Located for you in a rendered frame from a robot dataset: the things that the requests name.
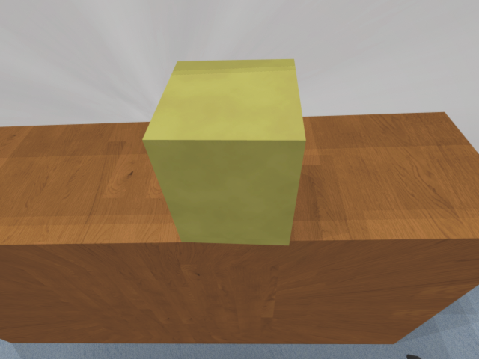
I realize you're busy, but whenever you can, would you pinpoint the carton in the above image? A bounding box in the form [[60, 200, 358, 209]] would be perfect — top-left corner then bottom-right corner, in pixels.
[[142, 59, 306, 245]]

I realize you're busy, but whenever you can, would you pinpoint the pedestal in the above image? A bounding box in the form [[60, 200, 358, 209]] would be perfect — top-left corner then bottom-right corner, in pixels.
[[0, 112, 479, 344]]

